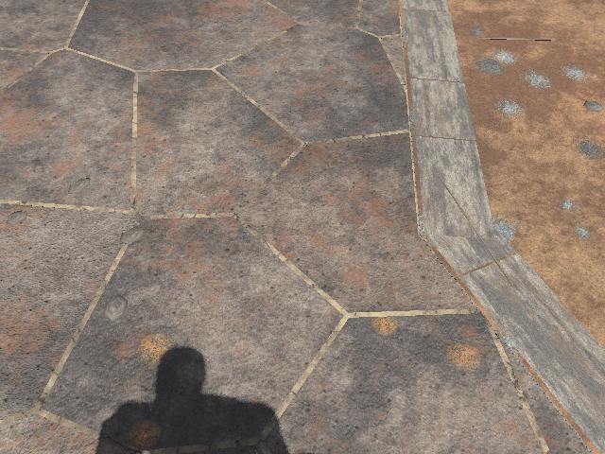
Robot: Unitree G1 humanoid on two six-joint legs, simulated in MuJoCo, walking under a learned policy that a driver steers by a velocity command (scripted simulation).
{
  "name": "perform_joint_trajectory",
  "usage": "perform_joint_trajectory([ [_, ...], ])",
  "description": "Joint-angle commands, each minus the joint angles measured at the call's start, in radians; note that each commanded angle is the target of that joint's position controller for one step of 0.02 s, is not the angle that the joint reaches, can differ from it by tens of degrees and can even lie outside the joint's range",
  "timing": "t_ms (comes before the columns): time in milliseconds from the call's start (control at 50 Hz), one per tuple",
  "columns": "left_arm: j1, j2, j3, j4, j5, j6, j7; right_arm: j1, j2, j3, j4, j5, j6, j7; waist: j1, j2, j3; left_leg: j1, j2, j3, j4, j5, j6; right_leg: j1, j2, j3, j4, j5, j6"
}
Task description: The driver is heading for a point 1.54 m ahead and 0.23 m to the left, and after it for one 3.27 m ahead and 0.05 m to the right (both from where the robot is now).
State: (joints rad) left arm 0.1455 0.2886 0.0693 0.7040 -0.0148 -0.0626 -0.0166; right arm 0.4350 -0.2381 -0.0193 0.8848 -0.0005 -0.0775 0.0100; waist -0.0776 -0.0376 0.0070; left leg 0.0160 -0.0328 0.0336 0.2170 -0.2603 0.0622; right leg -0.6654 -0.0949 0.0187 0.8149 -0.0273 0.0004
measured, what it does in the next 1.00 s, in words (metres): walks ahead: right foot, then left foot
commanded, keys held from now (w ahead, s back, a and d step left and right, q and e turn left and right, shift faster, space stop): w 1.00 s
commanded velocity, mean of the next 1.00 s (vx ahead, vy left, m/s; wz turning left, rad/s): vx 0.49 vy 0.00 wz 0.00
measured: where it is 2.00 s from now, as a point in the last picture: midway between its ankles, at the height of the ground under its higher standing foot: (257, 225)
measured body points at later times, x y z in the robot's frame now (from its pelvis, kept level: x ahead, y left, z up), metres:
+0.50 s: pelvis +0.29 -0.05 +0.00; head +0.31 -0.05 +0.45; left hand +0.33 +0.23 -0.12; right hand +0.46 -0.32 -0.10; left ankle +0.41 +0.13 -0.68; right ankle +0.27 -0.13 -0.75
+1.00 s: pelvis +0.58 +0.02 +0.00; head +0.60 +0.04 +0.45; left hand +0.72 +0.29 -0.12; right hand +0.63 -0.25 -0.11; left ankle +0.57 +0.10 -0.75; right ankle +0.66 -0.16 -0.67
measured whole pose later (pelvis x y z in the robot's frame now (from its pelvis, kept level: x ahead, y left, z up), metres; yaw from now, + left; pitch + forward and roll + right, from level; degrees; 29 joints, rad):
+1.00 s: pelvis +0.58 +0.02 +0.00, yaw +0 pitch +1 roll +1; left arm 0.17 0.30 0.05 0.81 -0.01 -0.06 0.00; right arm 0.33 -0.27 -0.05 0.82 0.00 -0.09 0.03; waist -0.04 -0.05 0.02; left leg -0.16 -0.06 0.06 0.29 -0.16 0.07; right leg -0.65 -0.12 0.04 0.98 -0.17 0.00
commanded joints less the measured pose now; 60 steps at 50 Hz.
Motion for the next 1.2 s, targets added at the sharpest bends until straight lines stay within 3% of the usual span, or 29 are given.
perform_joint_trajectory([
  [20, -0.183, 0.008, -0.013, -0.114, -0.006, -0.026, -0.018, 0.017, -0.185, -0.041, -0.043, 0.005, -0.004, -0.016, -0.02, 0.117, 0.098, -0.045, 0.217, -0.111, -0.108, 0.305, 0.107, -0.032, 0.028, -0.045, -0.164, 0.117, 0.011],
  [100, -0.266, 0.019, -0.016, -0.147, -0.012, -0.039, -0.043, 0.054, -0.194, -0.046, -0.021, 0.016, 0.009, -0.017, -0.021, 0.116, 0.135, 0.035, 0.271, -0.11, -0.078, 0.363, 0.117, -0.02, 0.052, -0.046, -0.271, 0.092, -0.024],
  [140, -0.25, 0.045, -0.009, -0.149, -0.011, -0.045, -0.05, 0.042, -0.209, -0.054, -0.02, 0.018, 0.016, -0.02, 0.016, 0.131, 0.106, 0.095, 0.29, -0.101, -0.01, 0.555, 0.101, 0.034, 0.074, -0.053, -0.305, 0.028, -0.059],
  [180, -0.107, 0.102, 0.018, -0.114, -0.006, -0.041, -0.04, 0.023, -0.237, -0.065, -0.025, 0.015, 0.026, -0.026, 0.107, 0.172, -0.017, 0.127, 0.277, -0.078, 0.181, 0.928, 0.08, 0.246, 0.135, -0.093, -0.304, -0.032, -0.106],
  [200, 0.064, 0.143, 0.039, -0.064, -0.006, -0.036, -0.027, 0.004, -0.229, -0.061, -0.033, 0.01, 0.032, -0.029, 0.195, 0.165, -0.127, 0.046, 0.237, -0.046, 0.381, 0.976, 0.05, 0.493, 0.136, -0.094, -0.319, 0.008, -0.14],
  [220, 0.257, 0.209, 0.055, -0.023, 0.008, -0.027, -0.01, 0.011, -0.188, -0.044, -0.062, -0.011, 0.03, -0.033, 0.253, 0.057, -0.288, -0.21, 0.186, -0.032, 0.697, 0.637, 0.025, 0.853, -0.063, 0.131, -0.259, -0.004, -0.203],
  [240, 0.279, 0.263, 0.059, -0.003, 0.014, -0.031, -0.019, 0.169, -0.027, 0.0, -0.072, -0.004, 0.007, -0.017, 0.14, -0.232, -0.451, -0.593, -0.028, -0.096, 1.043, -0.27, -0.032, 1.167, -0.309, 0.671, -0.38, -0.257, -0.38],
  [260, 0.272, 0.154, 0.036, 0.002, 0.005, -0.029, -0.014, 0.064, -0.161, -0.029, -0.067, 0.028, -0.018, -0.008, 0.202, -0.141, -0.394, -0.705, 0.009, -0.2, 1.139, -0.298, -0.021, 1.104, -0.279, 0.739, -0.501, -0.401, -0.344],
  [280, 0.19, 0.126, 0.024, 0.001, 0.002, -0.028, -0.008, -0.06, -0.201, -0.044, -0.112, 0.053, -0.031, -0.004, 0.186, -0.102, -0.2, -0.767, 0.061, -0.159, 1.135, -0.214, -0.014, 0.944, -0.243, 0.563, -0.529, -0.352, -0.293],
  [300, 0.123, 0.111, 0.017, -0.002, 0.005, -0.029, -0.008, -0.116, -0.187, -0.039, -0.126, 0.045, -0.039, -0.008, 0.15, 0.004, -0.113, -0.731, 0.112, -0.133, 1.081, -0.118, -0.014, 0.779, -0.204, 0.443, -0.557, -0.232, -0.267],
  [320, 0.078, 0.089, 0.011, -0.005, 0.014, -0.032, -0.013, -0.133, -0.178, -0.045, -0.125, 0.027, -0.036, -0.012, 0.114, 0.026, -0.056, -0.69, 0.141, -0.121, 1.026, -0.065, -0.022, 0.653, -0.162, 0.352, -0.582, -0.121, -0.255],
  [340, 0.055, 0.071, 0.006, -0.003, 0.027, -0.038, -0.015, -0.1, -0.167, -0.047, -0.118, 0.022, -0.025, -0.011, 0.074, -0.003, -0.05, -0.626, 0.168, -0.131, 1.0, -0.028, -0.027, 0.576, -0.133, 0.294, -0.612, -0.071, -0.249],
  [420, 0.059, 0.093, 0.012, 0.039, 0.011, -0.061, -0.015, -0.115, -0.12, -0.039, -0.132, 0.009, 0.012, -0.018, 0.04, -0.018, 0.007, -0.616, 0.199, -0.106, 0.87, 0.031, -0.07, 0.435, -0.111, 0.172, -0.702, -0.004, -0.272],
  [540, 0.152, 0.142, 0.019, 0.088, 0.002, -0.045, 0.006, -0.352, -0.09, -0.023, -0.2, 0.005, -0.008, -0.002, 0.123, 0.005, 0.053, -0.621, 0.156, -0.05, 0.466, 0.366, -0.083, 0.47, -0.056, 0.041, -0.708, 0.042, -0.217],
  [620, 0.231, 0.164, 0.022, 0.131, -0.008, -0.024, 0.009, -0.46, -0.103, -0.023, -0.246, 0.018, -0.017, 0.021, 0.162, -0.002, 0.067, -0.653, 0.13, -0.053, 0.346, 0.347, -0.059, 0.619, -0.119, 0.064, -0.65, 0.032, -0.207],
  [700, 0.218, 0.187, 0.029, 0.149, -0.008, 0.003, 0.019, -0.396, -0.149, -0.04, -0.251, 0.015, -0.024, 0.035, 0.097, -0.039, 0.013, -0.539, 0.081, -0.026, 0.286, 0.188, -0.001, 0.736, -0.155, 0.073, -0.507, 0.276, -0.164],
  [720, 0.198, 0.182, 0.026, 0.146, -0.005, 0.01, 0.021, -0.273, -0.18, -0.06, -0.217, 0.013, -0.024, 0.03, 0.028, -0.032, -0.061, -0.369, 0.047, 0.007, 0.26, 0.193, 0.026, 0.716, -0.113, 0.035, -0.359, 0.422, -0.141],
  [740, 0.202, 0.143, 0.008, 0.133, 0.008, 0.01, 0.024, -0.101, -0.237, -0.083, -0.174, 0.007, -0.021, 0.02, -0.04, 0.004, -0.196, -0.091, 0.108, -0.049, 0.302, 0.231, 0.069, 0.588, -0.061, -0.007, -0.126, 0.352, -0.108],
  [760, 0.32, 0.034, -0.026, 0.105, 0.012, -0.008, 0.016, 0.006, -0.346, -0.109, -0.16, -0.014, -0.016, 0.014, -0.015, 0.229, -0.359, 0.326, 0.371, -0.489, 0.278, 0.092, 0.226, 0.175, 0.089, -0.059, 0.28, -0.029, -0.031],
  [780, 0.306, 0.052, -0.027, 0.122, 0.006, -0.031, 0.01, 0.04, -0.278, -0.093, -0.151, 0.001, -0.011, 0.018, -0.034, 0.3, -0.43, 0.397, 0.432, -0.781, 0.113, -0.027, 0.271, 0.006, 0.151, 0.073, 0.438, -0.539, -0.026],
  [800, 0.221, 0.143, -0.002, 0.101, -0.023, -0.044, 0.002, -0.025, -0.223, -0.072, -0.158, 0.005, -0.01, 0.017, -0.033, 0.218, -0.276, 0.293, 0.403, -0.659, 0.093, -0.093, 0.219, -0.095, 0.088, 0.104, 0.512, -0.506, -0.04],
  [820, 0.147, 0.143, -0.003, 0.08, -0.028, -0.049, 0.002, -0.096, -0.199, -0.064, -0.172, 0.005, -0.009, 0.015, -0.01, 0.15, -0.165, 0.146, 0.366, -0.524, 0.077, -0.039, 0.188, -0.102, 0.035, 0.069, 0.482, -0.416, -0.049],
  [840, 0.11, 0.132, -0.003, 0.074, -0.013, -0.047, 0.006, -0.155, -0.174, -0.057, -0.175, -0.001, -0.009, 0.017, 0.02, 0.1, -0.085, 0.006, 0.324, -0.424, 0.045, 0.051, 0.176, -0.073, -0.001, 0.05, 0.414, -0.343, -0.044],
  [860, 0.119, 0.124, 0.003, 0.079, -0.003, -0.036, 0.01, -0.19, -0.147, -0.049, -0.18, -0.008, -0.014, 0.02, 0.055, 0.113, -0.054, -0.088, 0.289, -0.355, 0.012, 0.123, 0.162, -0.01, -0.034, 0.057, 0.357, -0.289, -0.04],
  [920, 0.16, 0.074, -0.005, 0.098, 0.003, -0.004, 0.015, -0.203, -0.152, -0.053, -0.165, -0.003, -0.032, 0.023, 0.097, 0.123, -0.038, -0.191, 0.257, -0.251, -0.059, 0.239, 0.178, 0.064, -0.047, 0.045, 0.288, -0.216, -0.013],
  [960, 0.098, 0.069, -0.006, 0.077, 0.011, 0.001, 0.019, -0.179, -0.172, -0.06, -0.146, -0.003, -0.036, 0.015, 0.091, 0.102, -0.007, -0.187, 0.254, -0.205, -0.085, 0.296, 0.185, 0.007, -0.053, 0.043, 0.196, -0.136, 0.006],
  [1080, -0.105, 0.035, -0.021, 0.027, 0.008, -0.019, 0.001, -0.095, -0.202, -0.068, -0.096, 0.01, -0.018, -0.006, 0.022, 0.095, 0.041, -0.139, 0.214, -0.093, -0.104, 0.274, 0.139, 0.029, -0.009, -0.002, -0.166, 0.136, 0.014],
  [1140, -0.185, 0.04, -0.023, -0.003, 0.0, -0.027, -0.015, -0.041, -0.211, -0.072, -0.062, 0.016, -0.005, -0.009, -0.004, 0.095, 0.065, -0.052, 0.252, -0.102, -0.075, 0.269, 0.139, 0.014, 0.009, -0.005, -0.249, 0.122, 0.0],
  [1200, -0.209, 0.063, -0.017, -0.026, 0.001, -0.037, -0.03, -0.026, -0.216, -0.077, -0.039, 0.023, 0.013, -0.016, 0.014, 0.104, 0.069, 0.033, 0.295, -0.142, -0.008, 0.34, 0.122, 0.028, 0.023, 0.01, -0.31, 0.025, -0.034],
])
